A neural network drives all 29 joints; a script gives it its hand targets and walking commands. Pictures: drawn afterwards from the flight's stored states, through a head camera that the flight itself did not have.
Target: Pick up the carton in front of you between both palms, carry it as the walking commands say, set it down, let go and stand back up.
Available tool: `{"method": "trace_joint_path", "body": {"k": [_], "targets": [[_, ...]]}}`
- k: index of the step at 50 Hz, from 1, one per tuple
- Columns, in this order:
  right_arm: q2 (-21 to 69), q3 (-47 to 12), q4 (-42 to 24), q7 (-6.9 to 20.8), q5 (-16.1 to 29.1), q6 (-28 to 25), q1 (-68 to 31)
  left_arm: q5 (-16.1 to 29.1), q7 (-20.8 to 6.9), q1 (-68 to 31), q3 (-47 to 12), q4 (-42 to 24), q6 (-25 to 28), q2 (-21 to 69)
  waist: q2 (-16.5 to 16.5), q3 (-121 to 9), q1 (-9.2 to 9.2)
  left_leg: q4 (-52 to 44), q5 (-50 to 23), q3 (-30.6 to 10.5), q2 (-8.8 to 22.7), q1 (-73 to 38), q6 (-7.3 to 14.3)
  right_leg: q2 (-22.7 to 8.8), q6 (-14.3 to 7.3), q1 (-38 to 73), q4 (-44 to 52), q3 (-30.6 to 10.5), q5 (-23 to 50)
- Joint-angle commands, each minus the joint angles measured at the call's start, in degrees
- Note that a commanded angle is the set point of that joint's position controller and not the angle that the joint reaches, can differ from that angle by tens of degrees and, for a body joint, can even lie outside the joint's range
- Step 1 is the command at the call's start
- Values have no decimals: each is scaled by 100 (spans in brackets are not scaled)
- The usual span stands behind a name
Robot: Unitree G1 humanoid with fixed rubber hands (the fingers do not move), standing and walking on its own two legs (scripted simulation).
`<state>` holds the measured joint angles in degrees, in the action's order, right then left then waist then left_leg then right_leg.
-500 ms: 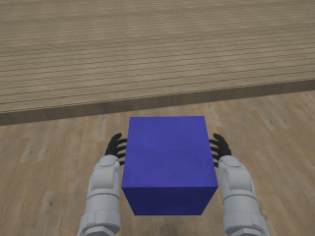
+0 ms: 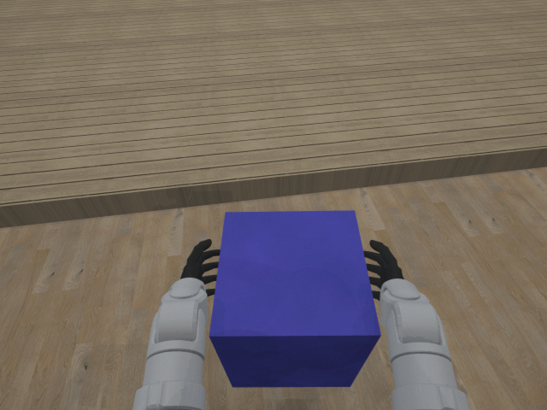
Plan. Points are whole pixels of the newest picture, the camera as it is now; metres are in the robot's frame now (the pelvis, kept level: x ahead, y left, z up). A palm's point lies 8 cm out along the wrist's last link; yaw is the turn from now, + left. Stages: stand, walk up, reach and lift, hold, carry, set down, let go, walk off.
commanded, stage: reach and lift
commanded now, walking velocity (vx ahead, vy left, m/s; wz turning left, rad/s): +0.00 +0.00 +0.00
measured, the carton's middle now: (290, 303) +0.30 +0.00 -0.04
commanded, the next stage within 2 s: hold in 0.06 s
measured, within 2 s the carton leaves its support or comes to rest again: neither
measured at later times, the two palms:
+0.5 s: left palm (189, 290) +0.27 +0.15 +0.05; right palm (395, 291) +0.27 -0.15 +0.05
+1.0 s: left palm (195, 219) +0.38 +0.15 +0.08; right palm (383, 219) +0.38 -0.15 +0.09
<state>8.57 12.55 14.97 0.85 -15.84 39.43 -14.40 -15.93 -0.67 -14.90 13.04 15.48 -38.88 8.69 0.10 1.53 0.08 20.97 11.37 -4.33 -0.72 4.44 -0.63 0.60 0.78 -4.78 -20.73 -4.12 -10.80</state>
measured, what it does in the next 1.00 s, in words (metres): walks ahead: right foot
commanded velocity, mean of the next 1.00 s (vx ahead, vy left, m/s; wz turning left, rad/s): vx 0.28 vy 0.00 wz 0.00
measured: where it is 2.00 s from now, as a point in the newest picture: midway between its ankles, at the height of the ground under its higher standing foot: (268, 288)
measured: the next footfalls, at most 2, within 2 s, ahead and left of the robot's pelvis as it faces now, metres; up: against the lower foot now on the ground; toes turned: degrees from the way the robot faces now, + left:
right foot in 0.88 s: +0.15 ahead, -0.10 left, +0.00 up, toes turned -9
left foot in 1.22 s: +0.43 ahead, +0.15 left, +0.00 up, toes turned +13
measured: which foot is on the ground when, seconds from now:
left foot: down 0.00-0.90, up 0.92-1.00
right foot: down 0.00-0.68, up 0.70-0.86, down 0.88-1.00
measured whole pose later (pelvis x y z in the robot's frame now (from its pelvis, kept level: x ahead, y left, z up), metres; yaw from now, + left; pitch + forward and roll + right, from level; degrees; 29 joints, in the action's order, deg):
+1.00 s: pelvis +0.13 +0.00 -0.01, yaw +2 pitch +6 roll -1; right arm 7.3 5.1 -23.0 -7.7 -2.6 65.5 -0.6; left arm -3.5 7.0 -2.7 2.7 -20.1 -64.6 7.3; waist 0.1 -12.8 0.8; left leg 52.9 28.2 4.7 3.4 24.2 0.5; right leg -1.7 -2.3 -16.3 -26.8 11.2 -16.5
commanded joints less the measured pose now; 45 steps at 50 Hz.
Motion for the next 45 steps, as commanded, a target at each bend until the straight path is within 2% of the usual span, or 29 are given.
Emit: {"method": "trace_joint_path", "body": {"k": [1, 4, 8, 14, 23, 24, 25, 26, 27, 29, 30, 31, 32, 33, 34, 35, 36, 37, 38, 39, 41, 42, 43, 44, 45], "targets": [[5261, -2995, -331, 1276, 1349, -191, -2636, 1342, -1299, -2496, -3008, -226, 132, 5326, 8, -1491, 4, -218, -1303, 26, -511, -284, 14, 521, -21, 472, 172, 21, 1214], [5273, -3116, -473, 1276, 1414, -144, -2665, 1412, -1293, -2512, -3123, -356, 86, 5349, 12, -1552, 5, -231, -1336, 15, -505, -339, 9, 523, -21, 516, 185, 20, 1230], [5240, -3421, -935, 1230, 1598, 55, -2472, 1601, -1244, -2318, -3411, -820, -111, 5297, 3, -1739, -9, -294, -1717, -19, -496, -541, -7, 522, 0, 737, 246, -13, 1600], [4944, -3036, -682, 1203, 1395, 282, -2434, 1365, -1219, -2291, -3031, -583, -347, 4977, 8, -867, 6, -466, -647, 56, -471, -234, 25, 491, -51, 415, 392, 49, 574], [5188, -3115, -571, 1279, 1459, 210, -3097, 1427, -1313, -2957, -3092, -471, -261, 5187, 3, -1173, -8, -334, -279, 69, -447, -149, 55, 458, -60, 398, 272, 58, 241], [5161, -3170, -533, 1255, 1484, 230, -3258, 1511, -1299, -3163, -3148, -395, -296, 5202, -77, -1627, 4, 111, 674, 33, 593, 417, 77, -570, -104, -109, -100, -1, -740], [5179, -3186, -578, 1235, 1580, 242, -3244, 1554, -1283, -3134, -3166, -517, -307, 5149, -105, -1617, -32, 38, 1882, -59, 460, 710, 84, -510, -143, -354, 109, -153, -2013], [5184, -3278, -716, 1211, 1665, 250, -3315, 1615, -1260, -3160, -3253, -617, -327, 5175, -206, -1426, -30, 109, 2729, 14, 365, 1112, 70, -515, -169, -662, 254, -233, -3028], [5200, -3379, -840, 1184, 1730, 272, -3406, 1657, -1227, -3208, -3337, -741, -349, 5211, -331, -1331, -29, 362, 2790, 153, 283, 1362, 32, -596, -225, -770, 314, -352, -3299], [5194, -3520, -1030, 1144, 1835, 376, -3435, 1752, -1144, -3075, -3442, -926, -451, 5185, -654, -1605, -87, 1218, 1408, 662, 27, 1388, -66, -921, -439, -692, 442, -747, -2708], [5221, -3696, -1147, 1119, 1963, 459, -3317, 1815, -1084, -2923, -3592, -1060, -533, 5158, -823, -1765, -67, 1349, 1121, 824, -42, 1321, -71, -1073, -552, -738, 491, -920, -2500], [5235, -3853, -1336, 1089, 2070, 557, -3288, 1864, -1020, -2857, -3741, -1266, -637, 5141, -817, -1877, -38, 1109, 1149, 880, -36, 1131, -35, -1118, -620, -893, 464, -901, -2524], [5245, -3977, -1520, 1053, 2165, 671, -3293, 1907, -960, -2845, -3850, -1500, -761, 5103, -718, -1904, -18, 812, 1264, 938, -61, 856, 7, -1036, -596, -1173, 401, -725, -2733], [5209, -4037, -1685, 1010, 2218, 786, -3300, 1972, -916, -2891, -3945, -1723, -889, 5087, -484, -1802, -4, 393, 1585, 774, 25, 641, 56, -854, -488, -1528, 140, -397, -2948], [5121, -4069, -1830, 948, 2236, 907, -3209, 2050, -871, -2962, -4074, -1971, -1016, 5093, 136, -1642, 36, -120, 2194, -40, 552, 432, 201, -526, -284, -2034, -600, 111, -2744], [5042, -4088, -1957, 877, 2222, 1035, -3070, 2137, -816, -3008, -4169, -2158, -1155, 5096, 1241, -1500, 100, -864, 3035, -1426, 1375, 74, 548, -144, -23, -2783, -1941, 740, -2102], [4981, -4053, -2024, 794, 2161, 1157, -2820, 2225, -764, -3068, -4262, -2335, -1291, 5021, 1488, -1177, 139, -1260, 2962, -2412, 1993, -166, 924, -126, 28, -3537, -2401, 934, -1838], [4917, -4082, -2244, 693, 2172, 1280, -2627, 2358, -706, -3024, -4442, -2517, -1427, 5010, 1187, -1120, 157, -1229, 2316, -2521, 2109, -164, 1163, -357, -39, -3658, -2410, 744, -1787], [4834, -4096, -2551, 584, 2182, 1406, -2540, 2475, -640, -2874, -4554, -2671, -1546, 5016, 911, -1307, 130, -1045, 1716, -2055, 1999, -233, 1162, -402, -64, -3478, -2153, 746, -1808], [4788, -4130, -2826, 472, 2207, 1531, -2409, 2523, -556, -2677, -4607, -2854, -1655, 4966, 800, -1501, 127, -893, 1249, -1501, 1814, -305, 1067, -311, -58, -3220, -1829, 899, -1650], [4708, -4232, -3290, 261, 2270, 1777, -2021, 2591, -363, -2214, -4640, -3203, -1895, 4880, 935, -1790, 137, -669, 668, -657, 1436, -131, 840, -42, -8, -2406, -1140, 1326, -1057], [4637, -4255, -3485, 159, 2307, 1909, -1796, 2577, -244, -1902, -4592, -3342, -2012, 4801, 910, -1863, 99, -435, 543, -269, 1246, 64, 741, 70, 6, -1865, -604, 1536, -689], [4555, -4254, -3653, 57, 2338, 2038, -1565, 2538, -119, -1564, -4487, -3463, -2125, 4706, 748, -1976, 67, -71, 592, 73, 1084, 470, 646, 114, 18, -1027, -169, 1644, -316], [4450, -4237, -3776, -47, 2357, 2160, -1284, 2480, 7, -1302, -4362, -3591, -2239, 4609, 511, -2148, 70, 403, 755, 349, 967, 1165, 535, -93, -43, 39, 16, 1432, -191], [4318, -4208, -3892, -153, 2383, 2278, -1147, 2393, 146, -955, -4208, -3683, -2353, 4469, -61, -2368, -38, 1363, 964, 689, 771, 2168, 333, -802, -212, 1256, 265, 518, -636]]}}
